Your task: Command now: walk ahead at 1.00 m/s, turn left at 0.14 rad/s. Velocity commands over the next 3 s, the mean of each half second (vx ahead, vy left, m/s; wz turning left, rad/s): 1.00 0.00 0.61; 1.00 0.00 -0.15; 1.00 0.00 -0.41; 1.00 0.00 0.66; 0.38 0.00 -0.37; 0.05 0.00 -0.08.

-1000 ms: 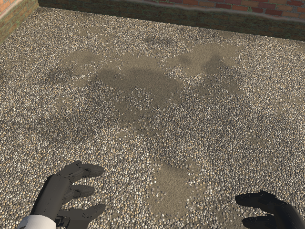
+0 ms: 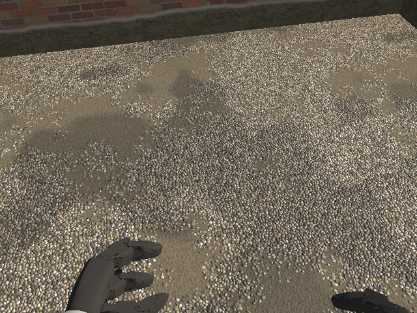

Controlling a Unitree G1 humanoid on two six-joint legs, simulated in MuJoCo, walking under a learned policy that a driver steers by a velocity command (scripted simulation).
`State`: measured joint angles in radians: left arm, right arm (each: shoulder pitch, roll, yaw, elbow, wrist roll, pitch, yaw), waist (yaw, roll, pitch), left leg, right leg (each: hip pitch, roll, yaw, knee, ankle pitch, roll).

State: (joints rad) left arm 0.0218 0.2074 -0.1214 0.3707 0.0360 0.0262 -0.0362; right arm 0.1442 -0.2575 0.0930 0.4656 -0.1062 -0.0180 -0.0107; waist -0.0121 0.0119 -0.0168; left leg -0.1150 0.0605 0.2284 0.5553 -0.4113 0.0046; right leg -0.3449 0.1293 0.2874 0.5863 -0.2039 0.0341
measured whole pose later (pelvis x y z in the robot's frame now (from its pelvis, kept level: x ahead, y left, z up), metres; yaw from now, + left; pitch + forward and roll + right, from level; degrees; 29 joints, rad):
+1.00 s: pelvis +0.01 +0.03 +0.00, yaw +10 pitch +0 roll +0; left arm 0.07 0.29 -0.12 0.39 0.05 0.02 -0.01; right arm 0.01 -0.27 0.12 0.42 -0.12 0.00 0.02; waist -0.01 0.01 -0.02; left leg -0.15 -0.03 0.08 0.53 -0.39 0.05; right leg -0.32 0.00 0.16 0.56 -0.25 0.08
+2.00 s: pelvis +0.02 +0.00 +0.01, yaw +22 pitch +1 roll -2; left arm 0.01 0.30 -0.11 0.43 0.10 -0.03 0.00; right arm 0.06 -0.26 0.12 0.38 -0.06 0.05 0.02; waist 0.00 -0.02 -0.04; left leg -0.20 -0.03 -0.15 0.57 -0.37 0.01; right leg -0.24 -0.04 -0.11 0.48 -0.25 0.03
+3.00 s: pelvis +0.00 +0.06 +0.02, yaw +6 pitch +2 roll -2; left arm 0.11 0.27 0.03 0.58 0.02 0.10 0.07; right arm 0.38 -0.24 0.00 0.62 0.00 0.11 -0.05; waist -0.04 -0.04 0.01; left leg -0.29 -0.09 -0.24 0.46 -0.19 0.05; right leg -0.61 0.11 0.16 1.29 -0.41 0.09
